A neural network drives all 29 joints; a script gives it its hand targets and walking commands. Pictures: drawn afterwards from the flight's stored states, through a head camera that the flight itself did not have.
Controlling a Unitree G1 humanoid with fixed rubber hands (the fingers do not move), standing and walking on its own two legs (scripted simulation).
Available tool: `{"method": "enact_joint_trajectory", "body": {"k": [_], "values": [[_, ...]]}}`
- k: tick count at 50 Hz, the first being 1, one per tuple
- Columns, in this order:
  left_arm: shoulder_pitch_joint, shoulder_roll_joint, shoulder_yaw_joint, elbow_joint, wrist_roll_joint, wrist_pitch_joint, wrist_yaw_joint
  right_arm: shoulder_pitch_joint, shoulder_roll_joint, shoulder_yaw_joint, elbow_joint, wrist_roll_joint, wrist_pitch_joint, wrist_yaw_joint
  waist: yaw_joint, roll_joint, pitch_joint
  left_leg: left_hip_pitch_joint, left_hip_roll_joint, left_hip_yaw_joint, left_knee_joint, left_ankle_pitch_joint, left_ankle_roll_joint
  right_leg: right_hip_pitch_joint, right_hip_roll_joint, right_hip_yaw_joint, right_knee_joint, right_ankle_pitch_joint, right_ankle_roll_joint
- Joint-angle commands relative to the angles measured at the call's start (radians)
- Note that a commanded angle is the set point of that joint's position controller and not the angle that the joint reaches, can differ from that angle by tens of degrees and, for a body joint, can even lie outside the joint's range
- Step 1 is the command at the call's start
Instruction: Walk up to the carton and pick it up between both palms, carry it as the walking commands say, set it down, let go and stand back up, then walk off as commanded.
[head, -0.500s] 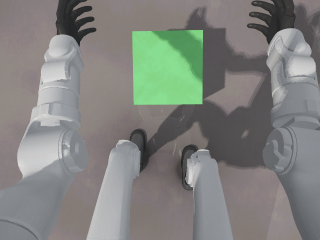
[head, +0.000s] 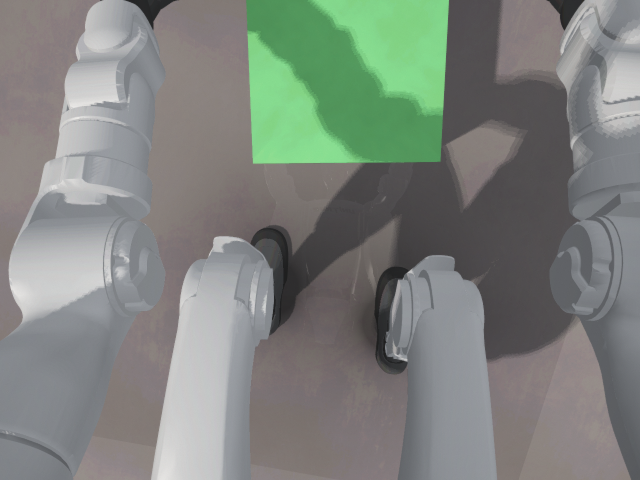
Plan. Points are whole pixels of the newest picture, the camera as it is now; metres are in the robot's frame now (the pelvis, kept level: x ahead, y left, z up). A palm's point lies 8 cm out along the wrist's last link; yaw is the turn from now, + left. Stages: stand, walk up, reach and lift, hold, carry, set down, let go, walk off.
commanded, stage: reach and lift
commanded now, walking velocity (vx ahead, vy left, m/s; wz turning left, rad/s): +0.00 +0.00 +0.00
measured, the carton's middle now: (344, 74) +0.53 +0.02 -0.36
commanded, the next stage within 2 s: none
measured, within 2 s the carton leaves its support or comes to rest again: neither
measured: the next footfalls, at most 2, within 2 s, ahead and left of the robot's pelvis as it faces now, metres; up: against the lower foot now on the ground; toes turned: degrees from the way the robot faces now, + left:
none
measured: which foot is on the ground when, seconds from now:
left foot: down 0.00-1.00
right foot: down 0.00-1.00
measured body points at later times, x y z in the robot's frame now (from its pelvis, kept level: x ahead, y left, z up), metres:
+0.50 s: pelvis -0.01 +0.00 -0.08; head +0.38 -0.01 +0.15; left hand +0.54 +0.22 -0.28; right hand +0.56 -0.19 -0.28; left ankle +0.13 +0.13 -0.41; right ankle +0.08 -0.12 -0.41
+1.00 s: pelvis -0.01 +0.00 -0.09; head +0.37 -0.01 +0.14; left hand +0.54 +0.21 -0.28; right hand +0.56 -0.18 -0.29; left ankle +0.13 +0.13 -0.41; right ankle +0.08 -0.12 -0.41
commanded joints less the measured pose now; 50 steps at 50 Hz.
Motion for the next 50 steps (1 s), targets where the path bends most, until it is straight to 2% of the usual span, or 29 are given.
{"method": "enact_joint_trajectory", "body": {"k": [1,13,20,22,25,28,38,50], "values": [[-0.248,0.140,-0.004,-0.084,-0.014,-0.039,0.010,-0.273,-0.147,0.000,-0.086,0.014,-0.035,-0.012,0.012,-0.032,-1.124,0.818,-0.021,0.073,-0.014,0.273,-0.016,0.371,-0.002,-0.085,-0.160,0.237,0.015],[-0.312,0.172,-0.043,0.016,-0.069,-0.097,0.018,-0.340,-0.148,0.077,-0.023,0.072,-0.076,-0.045,0.030,-0.037,-1.039,0.750,0.001,0.053,0.141,0.307,-0.019,0.352,-0.015,-0.050,-0.016,0.257,0.015],[-0.347,0.185,-0.062,0.106,-0.095,-0.126,0.010,-0.370,-0.140,0.119,0.030,0.090,-0.093,-0.054,0.028,-0.036,-0.930,0.670,0.014,0.045,0.215,0.288,-0.023,0.327,-0.027,-0.030,0.054,0.252,0.013],[-0.369,0.191,-0.065,0.125,-0.105,-0.135,0.007,-0.390,-0.136,0.133,0.045,0.094,-0.097,-0.055,0.036,-0.045,-0.887,0.618,0.018,0.043,0.231,0.266,-0.025,0.333,-0.030,-0.022,0.074,0.247,0.011],[-0.387,0.188,-0.084,0.159,-0.129,-0.150,0.003,-0.423,-0.138,0.146,0.020,0.093,-0.108,-0.055,0.015,-0.054,-0.832,0.598,0.019,0.035,0.259,0.284,-0.022,0.318,-0.030,-0.016,0.098,0.267,0.008],[-0.365,0.187,-0.098,0.203,-0.152,-0.158,0.003,-0.423,-0.139,0.159,-0.007,0.100,-0.115,-0.058,0.015,-0.063,-0.842,0.601,0.019,0.040,0.282,0.321,-0.012,0.353,-0.029,-0.013,0.116,0.311,0.006],[-0.345,0.182,-0.113,0.213,-0.163,-0.163,0.003,-0.371,-0.118,0.169,0.024,0.107,-0.111,-0.058,0.018,-0.055,-0.815,0.590,0.017,0.048,0.287,0.307,-0.009,0.355,-0.030,-0.016,0.127,0.308,0.004],[-0.408,0.152,-0.130,0.226,-0.168,-0.161,0.009,-0.437,-0.098,0.184,0.056,0.115,-0.109,-0.057,0.024,-0.056,-0.782,0.591,0.010,0.042,0.264,0.252,-0.008,0.336,-0.033,-0.017,0.108,0.235,0.000]]}}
